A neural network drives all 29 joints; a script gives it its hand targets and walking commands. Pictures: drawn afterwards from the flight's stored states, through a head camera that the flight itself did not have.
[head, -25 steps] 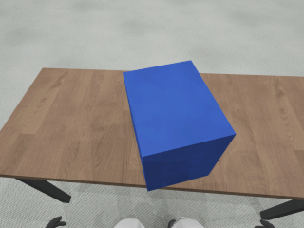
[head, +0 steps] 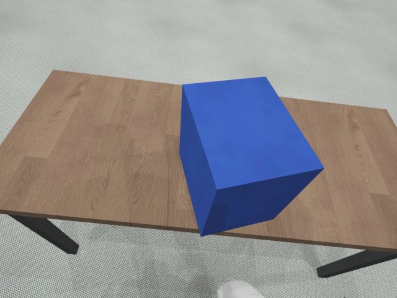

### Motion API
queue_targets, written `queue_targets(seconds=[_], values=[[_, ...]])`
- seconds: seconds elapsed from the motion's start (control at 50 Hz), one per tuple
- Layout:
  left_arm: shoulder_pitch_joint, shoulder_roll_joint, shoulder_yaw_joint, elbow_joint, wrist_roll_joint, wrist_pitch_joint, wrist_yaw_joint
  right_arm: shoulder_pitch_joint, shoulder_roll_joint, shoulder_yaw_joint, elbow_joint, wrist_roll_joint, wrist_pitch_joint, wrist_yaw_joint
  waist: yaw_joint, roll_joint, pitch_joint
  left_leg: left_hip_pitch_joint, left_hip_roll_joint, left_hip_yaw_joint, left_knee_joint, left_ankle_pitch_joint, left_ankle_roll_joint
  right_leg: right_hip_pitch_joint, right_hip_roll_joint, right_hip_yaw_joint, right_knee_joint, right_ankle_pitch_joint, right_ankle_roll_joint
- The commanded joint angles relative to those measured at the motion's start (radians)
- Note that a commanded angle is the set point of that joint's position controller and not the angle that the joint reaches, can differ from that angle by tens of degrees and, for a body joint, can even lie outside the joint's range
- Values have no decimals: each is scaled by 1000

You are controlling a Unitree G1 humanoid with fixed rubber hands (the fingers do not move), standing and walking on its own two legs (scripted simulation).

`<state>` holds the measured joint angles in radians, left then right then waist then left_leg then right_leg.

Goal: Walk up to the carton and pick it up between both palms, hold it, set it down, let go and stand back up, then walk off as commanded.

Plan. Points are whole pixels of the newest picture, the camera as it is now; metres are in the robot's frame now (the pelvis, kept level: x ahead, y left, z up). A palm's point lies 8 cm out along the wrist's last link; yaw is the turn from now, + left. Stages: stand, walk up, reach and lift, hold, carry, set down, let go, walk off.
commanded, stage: walk up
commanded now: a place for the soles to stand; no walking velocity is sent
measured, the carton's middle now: (232, 158) +0.42 -0.05 -0.01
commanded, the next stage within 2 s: none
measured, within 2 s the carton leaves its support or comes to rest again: neither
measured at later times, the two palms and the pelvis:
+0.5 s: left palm out of the picture +0.08 +0.25 -0.09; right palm out of the picture +0.10 -0.36 -0.14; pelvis +0.01 -0.07 -0.01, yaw -1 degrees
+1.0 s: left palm out of the picture +0.08 +0.31 -0.14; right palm out of the picture +0.08 -0.30 -0.07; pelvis +0.01 +0.01 +0.00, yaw -1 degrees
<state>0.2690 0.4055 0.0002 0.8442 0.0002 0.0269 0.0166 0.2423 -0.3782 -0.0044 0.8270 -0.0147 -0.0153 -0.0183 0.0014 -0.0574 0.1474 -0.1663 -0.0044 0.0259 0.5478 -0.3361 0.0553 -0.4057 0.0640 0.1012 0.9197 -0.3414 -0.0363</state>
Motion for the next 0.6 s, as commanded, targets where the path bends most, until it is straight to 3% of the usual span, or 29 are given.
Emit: queue_targets(seconds=[0.0,0.02,0.06,0.08,0.1,0.12,0.14,0.16,0.18,0.2,0.22,0.24,0.26,0.3,0.32,0.36,0.38,0.4,0.42,0.44,0.48,0.5,0.52,0.54,0.56,0.58], values=[[-14,153,72,-59,22,-41,-6,18,-231,-120,-85,-6,-16,1,-45,214,-47,63,251,-167,-159,344,116,-59,-58,-41,-117,-44,33],[-6,153,74,-48,16,-44,-7,-20,-228,-118,-92,-9,-13,5,-36,201,-21,-25,243,-140,-178,257,122,-10,-65,-58,-165,-27,26],[18,160,78,-27,12,-46,-13,-79,-242,-115,-106,-3,-7,14,-11,257,-14,-149,228,-122,-191,54,135,112,-65,-81,-181,9,21],[26,172,86,-20,15,-50,-13,-102,-242,-115,-107,-2,-3,15,-2,207,-8,-190,222,-130,-178,-1,135,160,-71,-84,-215,65,18],[37,160,82,-11,14,-60,-11,-101,-233,-115,-118,-4,6,20,1,219,-20,-191,195,-88,-127,40,123,191,-56,-109,-270,139,15],[81,171,94,13,13,-65,-8,-119,-233,-118,-122,0,11,25,28,217,-73,-176,176,-74,-50,87,105,270,-57,-86,-324,183,16],[124,173,96,22,14,-74,-2,-114,-213,-112,-127,-5,22,22,39,147,-125,-140,135,-40,84,136,78,310,-39,-71,-392,191,13],[162,196,99,28,20,-89,9,-51,-190,-103,-106,4,27,23,58,42,-193,-118,72,-20,264,96,48,340,-70,27,-464,248,6],[140,246,104,11,31,-96,17,-2,-162,-92,-115,12,36,27,24,-115,-212,-207,3,-6,371,-150,9,351,-213,276,-510,300,-39],[115,273,104,-15,33,-108,21,27,-156,-83,-119,13,49,26,1,-140,-214,-267,-23,-88,428,-265,-25,318,-322,522,-570,214,-104],[54,260,103,-44,24,-109,24,45,-164,-85,-90,10,55,22,-26,-72,-204,-255,2,-129,443,-270,-25,271,-329,547,-590,121,-131],[1,277,103,-57,22,-103,31,51,-199,-93,-82,10,57,20,-32,-120,-167,-247,12,-137,454,-278,-24,205,-336,542,-593,56,-184],[-29,265,105,-58,18,-97,33,51,-211,-96,-66,14,55,20,-29,-108,-136,-246,29,-139,429,-276,-31,182,-310,503,-585,34,-178],[7,230,94,-67,28,-98,33,1,-214,-109,-67,6,57,28,-13,-73,-130,-259,18,-125,409,-239,-37,175,-252,424,-549,187,-149],[49,241,96,-61,23,-101,35,7,-213,-107,-67,5,62,28,4,-118,-152,-281,22,-114,431,-214,-32,208,-250,396,-524,253,-149],[68,237,100,-66,20,-94,36,7,-217,-113,-68,-1,67,26,8,-94,-198,-259,9,-116,485,-179,-32,210,-242,406,-515,274,-151],[63,241,105,-75,22,-92,36,-12,-202,-110,-68,1,69,26,12,-119,-201,-293,9,-113,453,-177,-31,233,-231,378,-514,243,-150],[59,232,107,-78,23,-90,38,-14,-205,-113,-59,3,70,24,19,-105,-184,-282,16,-111,468,-164,-39,199,-239,371,-523,237,-155],[28,237,104,-79,27,-86,38,-5,-195,-112,-59,0,70,26,6,-91,-168,-282,18,-117,446,-173,-42,169,-255,391,-535,180,-169],[35,243,108,-81,22,-84,39,-6,-197,-115,-56,2,70,26,13,-97,-156,-283,16,-105,440,-166,-39,161,-243,371,-539,129,-157],[27,256,111,-85,33,-81,39,2,-199,-120,-60,1,69,31,9,-81,-143,-258,20,-104,405,-175,-38,110,-262,417,-562,6,-172],[14,271,111,-88,36,-78,37,14,-210,-122,-49,0,67,29,6,-120,-123,-236,14,-89,380,-177,-32,77,-268,416,-569,-14,-177],[-9,274,114,-96,37,-75,38,28,-210,-123,-51,2,63,30,-3,-93,-133,-220,16,-102,334,-192,-31,66,-281,438,-550,13,-195],[-24,272,113,-99,35,-71,37,27,-213,-125,-39,1,57,29,-5,-99,-129,-183,14,-74,303,-170,-22,41,-279,394,-540,52,-182],[-44,279,108,-102,37,-67,35,57,-207,-124,-40,8,53,31,-11,-123,-147,-118,15,-72,255,-153,-22,4,-274,393,-532,47,-181],[-61,270,101,-102,27,-66,35,73,-199,-122,-27,7,42,28,-37,-131,-154,-40,14,-48,143,-71,-13,-26,-248,315,-489,102,-160]])
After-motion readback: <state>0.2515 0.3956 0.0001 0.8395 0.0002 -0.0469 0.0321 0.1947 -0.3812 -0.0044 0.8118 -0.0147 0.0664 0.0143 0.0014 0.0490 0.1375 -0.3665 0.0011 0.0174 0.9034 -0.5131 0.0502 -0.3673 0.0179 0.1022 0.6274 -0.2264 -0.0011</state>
